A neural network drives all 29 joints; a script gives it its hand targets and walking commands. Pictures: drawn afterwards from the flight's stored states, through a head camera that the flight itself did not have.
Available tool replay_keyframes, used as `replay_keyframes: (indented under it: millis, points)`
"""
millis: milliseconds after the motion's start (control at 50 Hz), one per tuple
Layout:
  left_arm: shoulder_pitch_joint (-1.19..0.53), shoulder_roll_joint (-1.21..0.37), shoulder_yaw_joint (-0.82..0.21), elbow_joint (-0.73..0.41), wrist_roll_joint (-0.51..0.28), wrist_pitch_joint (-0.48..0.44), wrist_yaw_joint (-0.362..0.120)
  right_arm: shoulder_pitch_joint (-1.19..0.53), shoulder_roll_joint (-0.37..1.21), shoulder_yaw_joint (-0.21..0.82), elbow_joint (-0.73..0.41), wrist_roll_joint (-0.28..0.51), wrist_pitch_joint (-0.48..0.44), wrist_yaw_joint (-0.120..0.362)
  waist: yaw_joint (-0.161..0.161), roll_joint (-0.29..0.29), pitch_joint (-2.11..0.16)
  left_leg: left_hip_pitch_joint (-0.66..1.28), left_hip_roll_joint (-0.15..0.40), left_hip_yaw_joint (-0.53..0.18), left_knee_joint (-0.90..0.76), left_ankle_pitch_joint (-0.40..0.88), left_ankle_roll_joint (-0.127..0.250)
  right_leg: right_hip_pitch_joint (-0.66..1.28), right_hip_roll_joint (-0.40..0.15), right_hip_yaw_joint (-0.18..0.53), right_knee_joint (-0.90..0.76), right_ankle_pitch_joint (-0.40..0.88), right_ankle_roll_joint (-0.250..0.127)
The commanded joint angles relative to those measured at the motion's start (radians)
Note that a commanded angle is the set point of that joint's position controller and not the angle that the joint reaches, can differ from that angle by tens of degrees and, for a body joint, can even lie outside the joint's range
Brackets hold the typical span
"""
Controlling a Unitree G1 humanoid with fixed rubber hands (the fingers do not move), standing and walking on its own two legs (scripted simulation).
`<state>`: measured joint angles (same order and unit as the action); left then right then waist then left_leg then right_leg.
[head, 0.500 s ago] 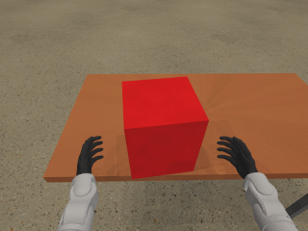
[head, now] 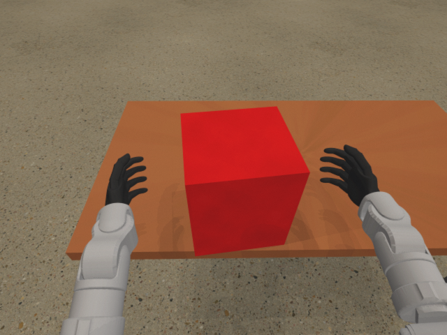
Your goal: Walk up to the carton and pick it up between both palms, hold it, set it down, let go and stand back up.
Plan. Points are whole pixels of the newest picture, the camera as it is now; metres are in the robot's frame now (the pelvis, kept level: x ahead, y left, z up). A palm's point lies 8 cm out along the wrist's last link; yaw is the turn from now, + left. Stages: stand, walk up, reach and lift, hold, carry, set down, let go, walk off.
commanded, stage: reach and lift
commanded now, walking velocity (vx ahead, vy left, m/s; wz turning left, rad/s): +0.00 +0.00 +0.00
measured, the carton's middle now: (235, 182) +0.44 +0.01 +0.02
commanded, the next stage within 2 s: none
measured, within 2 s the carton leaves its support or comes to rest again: neither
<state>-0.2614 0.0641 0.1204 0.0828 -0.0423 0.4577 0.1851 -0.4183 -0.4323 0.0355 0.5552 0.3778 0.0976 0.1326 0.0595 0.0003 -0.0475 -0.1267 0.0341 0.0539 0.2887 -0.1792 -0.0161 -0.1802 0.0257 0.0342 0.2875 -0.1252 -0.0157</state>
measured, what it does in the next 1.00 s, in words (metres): stands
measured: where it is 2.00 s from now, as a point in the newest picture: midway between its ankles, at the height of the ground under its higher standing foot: outside the picture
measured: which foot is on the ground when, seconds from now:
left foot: down 0.00-1.00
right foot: down 0.00-1.00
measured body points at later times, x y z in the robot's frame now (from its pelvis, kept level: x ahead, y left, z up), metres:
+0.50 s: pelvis +0.00 -0.01 +0.00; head +0.00 -0.01 +0.45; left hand +0.37 +0.22 +0.16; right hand +0.45 -0.20 +0.17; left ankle -0.02 +0.13 -0.75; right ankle +0.02 -0.11 -0.75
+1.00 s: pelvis +0.01 -0.01 +0.00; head +0.03 -0.01 +0.45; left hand +0.43 +0.22 +0.21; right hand +0.50 -0.19 +0.23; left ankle -0.02 +0.13 -0.75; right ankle +0.02 -0.11 -0.75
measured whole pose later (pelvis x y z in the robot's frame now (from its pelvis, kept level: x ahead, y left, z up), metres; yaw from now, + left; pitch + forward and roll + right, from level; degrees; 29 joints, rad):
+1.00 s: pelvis +0.01 -0.01 +0.00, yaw +1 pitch +8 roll -1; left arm -0.96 0.20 0.16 0.59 -0.12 0.60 0.19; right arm -1.15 -0.54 0.14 1.09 0.45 0.29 0.11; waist 0.10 0.01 -0.12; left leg -0.29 0.04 0.01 0.34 -0.19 -0.03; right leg -0.31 0.04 0.01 0.30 -0.12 -0.02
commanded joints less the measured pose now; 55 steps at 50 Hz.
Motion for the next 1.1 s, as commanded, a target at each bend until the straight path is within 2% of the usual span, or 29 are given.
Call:
replay_keyframes:
  millis: [0,60,120,200,240,260,300,420,460,480,500,520,580,640,680,720,740,800,820,840,880,900,920,940,960,1000,1040,1060,1080]
  points:
    - [-0.344,0.045,0.014,-0.049,0.000,0.037,-0.016,-0.369,-0.181,-0.046,-0.010,0.004,0.038,-0.009,-0.029,-0.089,-0.237,0.056,-0.026,-0.020,-0.015,0.153,0.022,0.098,0.027,0.005,-0.010,0.201,-0.016]
    - [-0.391,0.071,0.047,-0.082,0.012,0.074,-0.012,-0.435,-0.201,-0.034,-0.013,0.019,0.060,-0.011,0.000,-0.071,-0.289,0.045,-0.030,-0.018,-0.009,0.187,0.016,0.143,0.032,0.006,0.010,0.245,-0.010]
    - [-0.420,0.065,0.056,-0.047,0.020,0.099,-0.016,-0.482,-0.200,-0.017,0.033,0.038,0.074,-0.015,0.000,-0.062,-0.288,0.026,-0.034,-0.018,0.001,0.215,0.011,0.168,0.033,0.008,0.020,0.293,-0.004]
    - [-0.560,0.131,0.074,-0.119,-0.004,0.093,-0.003,-0.627,-0.216,-0.015,-0.062,0.069,0.066,-0.025,0.029,-0.049,-0.413,-0.028,-0.044,-0.016,0.026,0.243,0.010,0.222,0.026,0.011,0.057,0.364,0.015]
    - [-0.606,0.134,0.061,-0.121,-0.010,0.095,0.000,-0.651,-0.218,-0.018,-0.041,0.071,0.071,-0.028,0.014,-0.022,-0.433,-0.023,-0.044,-0.015,0.037,0.259,0.003,0.201,0.024,0.009,0.062,0.381,0.013]
    - [-0.600,0.145,0.071,-0.124,-0.008,0.091,0.000,-0.645,-0.216,-0.015,-0.030,0.076,0.074,-0.027,0.026,-0.011,-0.448,-0.017,-0.043,-0.015,0.041,0.268,0.003,0.200,0.022,0.013,0.063,0.387,0.011]
    - [-0.585,0.144,0.079,0.012,-0.006,0.109,-0.013,-0.640,-0.196,0.019,0.070,0.072,0.109,-0.029,0.019,-0.050,-0.362,-0.048,-0.044,-0.015,0.018,0.187,0.022,0.191,0.014,0.024,0.041,0.329,0.012]
    - [-0.685,0.164,0.065,0.071,-0.035,0.122,-0.023,-0.734,-0.219,0.011,0.158,0.073,0.141,-0.031,0.011,-0.040,-0.378,-0.082,-0.041,-0.017,0.005,0.160,0.003,0.189,0.015,0.016,0.039,0.311,0.020]
    - [-0.730,0.180,0.060,0.052,-0.057,0.113,-0.023,-0.791,-0.230,-0.012,0.122,0.052,0.133,-0.035,-0.004,-0.089,-0.419,-0.064,-0.039,-0.020,0.012,0.191,0.004,0.188,0.023,0.002,0.045,0.346,0.033]
    - [-0.776,0.187,0.053,0.125,-0.062,0.110,-0.026,-0.829,-0.221,-0.004,0.187,0.045,0.144,-0.033,0.001,-0.092,-0.381,-0.085,-0.039,-0.022,0.006,0.156,0.009,0.168,0.020,-0.002,0.036,0.301,0.030]
    - [-0.772,0.189,0.045,0.099,-0.061,0.109,-0.026,-0.818,-0.214,-0.010,0.172,0.046,0.140,-0.036,0.001,-0.075,-0.416,-0.063,-0.038,-0.024,0.013,0.169,0.003,0.173,0.020,-0.005,0.034,0.306,0.027]
    - [-0.790,0.179,0.028,0.169,-0.070,0.116,-0.028,-0.847,-0.219,-0.026,0.206,0.022,0.143,-0.038,-0.019,-0.073,-0.381,-0.070,-0.036,-0.026,0.013,0.135,0.001,0.141,0.020,-0.007,0.029,0.266,0.024]
    - [-0.908,0.206,0.008,0.133,-0.095,0.112,-0.008,-0.939,-0.234,-0.059,0.172,0.007,0.139,-0.036,-0.006,-0.035,-0.457,-0.067,-0.029,-0.024,0.022,0.118,-0.013,0.100,0.022,-0.018,0.030,0.197,0.014]
    - [-0.961,0.205,0.007,0.159,-0.086,0.111,0.013,-0.974,-0.234,-0.046,0.243,0.016,0.140,-0.030,0.013,0.012,-0.500,-0.049,-0.024,-0.032,0.044,0.183,-0.031,0.106,0.022,-0.028,0.042,0.224,0.005]
    - [-1.005,0.207,0.000,0.253,-0.084,0.123,0.020,-1.031,-0.251,-0.034,0.324,0.015,0.152,-0.020,0.016,0.010,-0.478,-0.060,-0.016,-0.038,0.041,0.151,-0.033,0.074,0.024,-0.033,0.033,0.166,-0.001]
    - [-1.026,0.222,0.004,0.225,-0.101,0.121,0.024,-1.056,-0.257,-0.019,0.295,0.030,0.147,-0.016,0.027,-0.016,-0.552,-0.055,-0.018,-0.036,0.053,0.219,-0.031,0.107,0.027,-0.033,0.048,0.253,0.011]
    - [-1.033,0.220,0.008,0.282,-0.089,0.126,0.026,-1.055,-0.257,-0.012,0.368,0.032,0.156,-0.015,0.027,-0.010,-0.517,-0.064,-0.019,-0.039,0.052,0.214,-0.033,0.106,0.027,-0.035,0.047,0.243,0.010]
    - [-1.066,0.242,0.035,0.303,-0.069,0.124,0.031,-1.091,-0.252,0.023,0.392,0.054,0.159,-0.012,0.062,-0.012,-0.563,-0.068,-0.020,-0.033,0.054,0.248,-0.029,0.127,0.029,-0.031,0.056,0.275,0.017]
    - [-1.068,0.228,0.021,0.342,-0.075,0.124,0.027,-1.096,-0.247,0.024,0.425,0.055,0.161,-0.013,0.043,-0.018,-0.513,-0.088,-0.020,-0.035,0.054,0.247,-0.030,0.126,0.027,-0.029,0.052,0.283,0.018]
    - [-1.075,0.247,0.041,0.370,-0.068,0.125,0.021,-1.104,-0.246,0.046,0.434,0.061,0.165,-0.013,0.054,-0.043,-0.508,-0.099,-0.023,-0.028,0.050,0.249,-0.025,0.155,0.024,-0.025,0.054,0.303,0.027]
    - [-1.067,0.262,0.065,0.389,-0.068,0.111,0.011,-1.116,-0.230,0.086,0.422,0.080,0.165,-0.018,0.061,-0.090,-0.517,-0.141,-0.033,-0.026,0.049,0.279,-0.009,0.228,0.023,-0.004,0.078,0.420,0.051]
    - [-1.074,0.260,0.061,0.385,-0.066,0.105,0.007,-1.113,-0.231,0.076,0.440,0.074,0.165,-0.022,0.041,-0.091,-0.533,-0.146,-0.031,-0.028,0.043,0.278,-0.013,0.252,0.022,-0.003,0.085,0.463,0.058]
    - [-1.082,0.275,0.076,0.357,-0.069,0.094,0.006,-1.131,-0.225,0.083,0.391,0.077,0.155,-0.025,0.060,-0.102,-0.572,-0.164,-0.037,-0.022,0.045,0.294,-0.010,0.294,0.020,0.002,0.097,0.520,0.068]
    - [-1.081,0.266,0.059,0.386,-0.068,0.089,0.000,-1.116,-0.223,0.080,0.426,0.073,0.158,-0.032,0.034,-0.100,-0.547,-0.178,-0.038,-0.028,0.038,0.284,-0.011,0.311,0.017,0.005,0.099,0.560,0.070]
    - [-1.072,0.261,0.062,0.443,-0.065,0.084,-0.010,-1.125,-0.208,0.100,0.456,0.080,0.161,-0.032,0.047,-0.097,-0.492,-0.195,-0.038,-0.028,0.031,0.284,-0.008,0.311,0.015,0.005,0.098,0.565,0.066]
    - [-1.033,0.250,0.064,0.470,-0.056,0.065,-0.025,-1.103,-0.196,0.097,0.445,0.075,0.146,-0.040,0.047,-0.083,-0.499,-0.217,-0.042,-0.027,0.033,0.299,-0.016,0.338,0.010,0.009,0.104,0.608,0.062]
    - [-1.029,0.233,0.045,0.485,-0.055,0.043,-0.037,-1.062,-0.180,0.084,0.493,0.072,0.141,-0.047,0.026,-0.054,-0.496,-0.216,-0.040,-0.030,0.028,0.287,-0.023,0.318,0.009,0.006,0.100,0.592,0.058]
    - [-1.000,0.222,0.038,0.491,-0.059,0.031,-0.042,-1.041,-0.169,0.094,0.484,0.072,0.132,-0.048,0.030,-0.063,-0.477,-0.208,-0.040,-0.030,0.025,0.282,-0.022,0.317,0.012,0.004,0.092,0.563,0.055]
    - [-1.005,0.223,0.031,0.493,-0.050,0.015,-0.043,-1.033,-0.172,0.074,0.494,0.059,0.122,-0.050,0.022,-0.031,-0.484,-0.197,-0.038,-0.032,0.023,0.280,-0.030,0.303,0.013,0.000,0.085,0.546,0.051]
